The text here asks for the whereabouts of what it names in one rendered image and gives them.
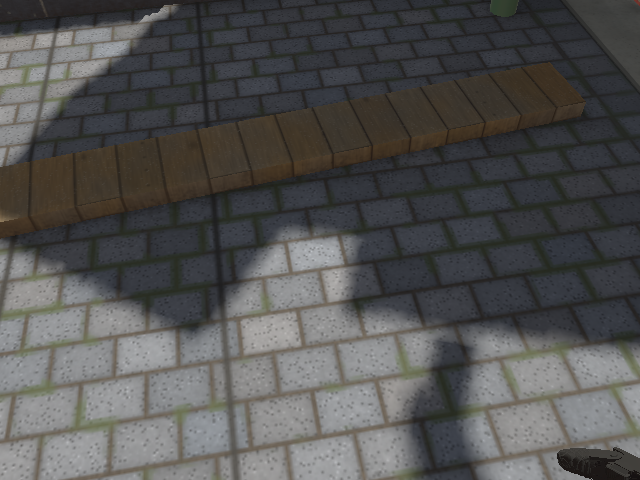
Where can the robot right hand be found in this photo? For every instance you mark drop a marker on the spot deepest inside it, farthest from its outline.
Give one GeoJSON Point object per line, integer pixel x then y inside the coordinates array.
{"type": "Point", "coordinates": [600, 464]}

